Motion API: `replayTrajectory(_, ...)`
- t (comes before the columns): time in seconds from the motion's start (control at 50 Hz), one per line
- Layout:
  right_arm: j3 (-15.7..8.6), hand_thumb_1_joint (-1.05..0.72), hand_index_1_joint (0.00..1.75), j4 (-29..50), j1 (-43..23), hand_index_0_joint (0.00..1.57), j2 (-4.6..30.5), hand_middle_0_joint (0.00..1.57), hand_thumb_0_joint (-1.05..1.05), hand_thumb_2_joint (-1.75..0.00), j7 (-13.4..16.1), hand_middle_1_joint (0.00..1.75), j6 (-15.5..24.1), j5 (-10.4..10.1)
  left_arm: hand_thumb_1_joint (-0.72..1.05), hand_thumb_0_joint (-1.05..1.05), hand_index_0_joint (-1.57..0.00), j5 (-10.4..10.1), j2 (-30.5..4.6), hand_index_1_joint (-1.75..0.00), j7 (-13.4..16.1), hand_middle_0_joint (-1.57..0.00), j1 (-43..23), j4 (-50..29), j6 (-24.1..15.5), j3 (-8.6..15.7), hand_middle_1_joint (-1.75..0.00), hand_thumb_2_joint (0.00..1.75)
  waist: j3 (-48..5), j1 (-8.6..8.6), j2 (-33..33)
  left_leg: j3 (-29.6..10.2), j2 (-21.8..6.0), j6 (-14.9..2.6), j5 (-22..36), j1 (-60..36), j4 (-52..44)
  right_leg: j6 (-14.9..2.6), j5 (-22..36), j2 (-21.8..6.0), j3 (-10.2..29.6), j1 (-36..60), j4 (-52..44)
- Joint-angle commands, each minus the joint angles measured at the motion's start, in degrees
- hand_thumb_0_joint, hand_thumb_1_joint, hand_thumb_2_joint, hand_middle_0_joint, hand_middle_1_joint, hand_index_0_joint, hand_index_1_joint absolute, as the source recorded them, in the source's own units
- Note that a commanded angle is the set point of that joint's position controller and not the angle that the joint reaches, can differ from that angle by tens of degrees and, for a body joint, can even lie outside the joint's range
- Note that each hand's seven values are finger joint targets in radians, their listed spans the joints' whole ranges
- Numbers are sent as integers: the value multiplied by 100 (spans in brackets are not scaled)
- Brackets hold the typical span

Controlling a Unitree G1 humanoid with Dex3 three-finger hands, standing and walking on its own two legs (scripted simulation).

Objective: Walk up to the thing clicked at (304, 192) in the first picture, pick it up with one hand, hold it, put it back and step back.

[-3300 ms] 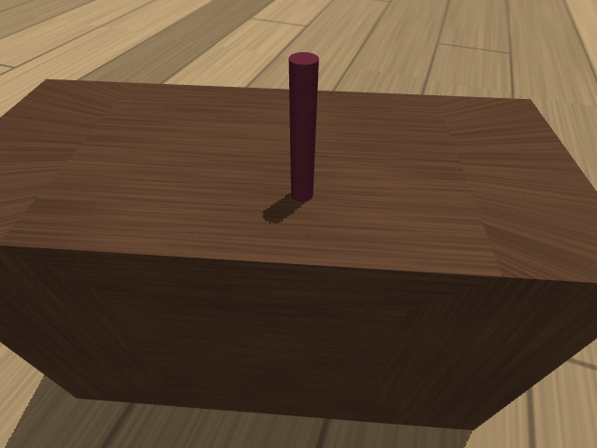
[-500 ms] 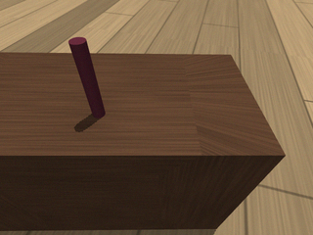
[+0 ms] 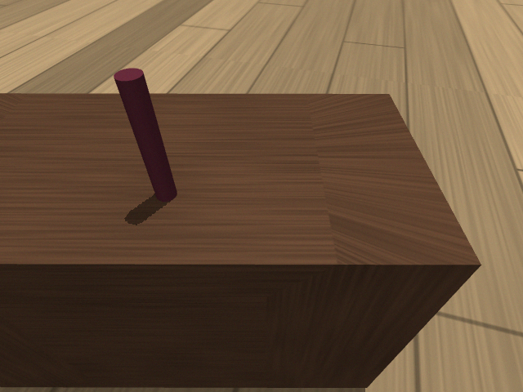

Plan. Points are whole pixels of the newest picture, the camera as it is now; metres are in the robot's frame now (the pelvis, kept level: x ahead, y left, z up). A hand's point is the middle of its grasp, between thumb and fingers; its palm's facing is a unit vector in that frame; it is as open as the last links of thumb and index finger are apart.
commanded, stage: stand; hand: left
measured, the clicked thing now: (150, 144) +0.50 +0.21 +0.14
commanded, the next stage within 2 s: none
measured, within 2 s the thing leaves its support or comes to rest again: neither
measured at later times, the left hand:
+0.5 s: hand out of the picture +0.08 +0.25 -0.16, palm faces -0.02 -0.94 -0.34, open 7.4 cm
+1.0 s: hand out of the picture +0.06 +0.25 -0.16, palm faces -0.02 -0.94 -0.34, open 7.4 cm
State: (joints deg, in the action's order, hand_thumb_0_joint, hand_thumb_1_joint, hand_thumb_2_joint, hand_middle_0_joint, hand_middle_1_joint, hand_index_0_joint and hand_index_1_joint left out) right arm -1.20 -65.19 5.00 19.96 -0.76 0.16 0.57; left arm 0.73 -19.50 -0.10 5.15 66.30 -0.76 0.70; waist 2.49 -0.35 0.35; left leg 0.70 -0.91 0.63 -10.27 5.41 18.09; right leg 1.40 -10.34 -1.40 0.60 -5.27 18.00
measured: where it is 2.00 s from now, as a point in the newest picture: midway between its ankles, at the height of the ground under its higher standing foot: outside the picture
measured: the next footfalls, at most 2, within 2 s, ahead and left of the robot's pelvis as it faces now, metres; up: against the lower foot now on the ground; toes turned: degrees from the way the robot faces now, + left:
none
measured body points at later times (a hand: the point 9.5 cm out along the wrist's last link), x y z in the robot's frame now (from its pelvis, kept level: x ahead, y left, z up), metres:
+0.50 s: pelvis +0.00 +0.00 +0.00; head +0.01 +0.00 +0.45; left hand +0.08 +0.30 -0.13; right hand +0.08 -0.31 -0.13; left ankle +0.00 +0.13 -0.75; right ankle +0.00 -0.13 -0.75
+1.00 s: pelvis +0.00 +0.00 +0.00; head +0.01 +0.00 +0.45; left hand +0.07 +0.30 -0.13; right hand +0.08 -0.30 -0.13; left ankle +0.00 +0.13 -0.75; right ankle +0.00 -0.13 -0.75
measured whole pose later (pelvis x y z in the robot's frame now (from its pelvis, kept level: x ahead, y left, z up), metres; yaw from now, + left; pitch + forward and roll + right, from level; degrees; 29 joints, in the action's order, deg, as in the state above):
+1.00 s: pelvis +0.00 +0.00 +0.00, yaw +0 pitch -2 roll +0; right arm -0.1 -64.4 6.5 20.2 -0.5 0.7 0.8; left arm 0.5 -20.2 -0.3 7.1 64.2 -0.5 -0.2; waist 2.9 -0.3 -0.1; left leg 0.3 -1.0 0.9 -10.1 5.8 18.3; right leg 1.2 -10.3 -1.3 0.2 -5.6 18.2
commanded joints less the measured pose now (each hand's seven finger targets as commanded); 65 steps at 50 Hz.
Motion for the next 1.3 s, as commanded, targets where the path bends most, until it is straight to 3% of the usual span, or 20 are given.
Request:
replayTrajectory(0.0,-170,-90,30,366,-235,20,1185,20,0,-90,105,30,129,-1,90,0,-20,-15,-1257,-30,97,-20,-219,-398,-117,199,-30,90,-287,34,-68,-548,-670,-157,936,-18,-289,-189,928,-607,391,-35,-220)
replayTrajectory(0.18,-138,-90,30,414,-197,20,1217,20,0,-90,109,30,157,2,90,0,-20,-5,-1283,-30,73,-20,-165,-526,-123,176,-30,90,-535,40,11,-497,-676,-158,1091,-108,-211,-210,1177,-641,405,113,-216)
replayTrajectory(0.38,-123,-90,30,386,-157,20,1252,20,0,-90,106,30,143,-17,90,0,-20,-24,-1249,-30,63,-20,-79,-517,-97,141,-30,90,-347,16,-2,-528,-658,-147,720,-23,-259,-212,757,-597,384,-33,-280)
replayTrajectory(0.74,-123,-90,30,421,-99,20,1244,20,0,-90,101,30,133,-12,90,0,-20,-8,-1322,-30,74,-20,-18,-565,-124,142,-30,90,-420,49,-54,-521,-674,-184,788,-146,-190,-227,873,-620,409,-61,-262)
replayTrajectory(1.0,-107,-90,30,405,-78,20,1251,20,0,-90,100,30,149,-7,90,0,-20,-8,-1294,-30,55,-20,54,-525,-86,143,-30,90,-258,9,-15,-581,-659,-178,489,91,-327,-231,541,-594,388,-41,-255)
replayTrajectory(1.14,-100,-90,30,407,-34,20,1251,20,0,-90,107,30,172,-10,90,0,-20,-14,-1294,-30,51,-20,60,-551,-90,148,-30,90,-361,5,-20,-563,-662,-195,847,-22,-257,-237,816,-617,394,-13,-197)
replayTrajectory(1.28,-105,-90,30,400,-25,20,1254,20,0,-90,105,30,147,-16,90,0,-20,-26,-1316,-30,59,-20,58,-543,-99,144,-30,90,-288,24,-83,-578,-644,-181,674,-21,-271,-233,676,-600,396,-85,-262)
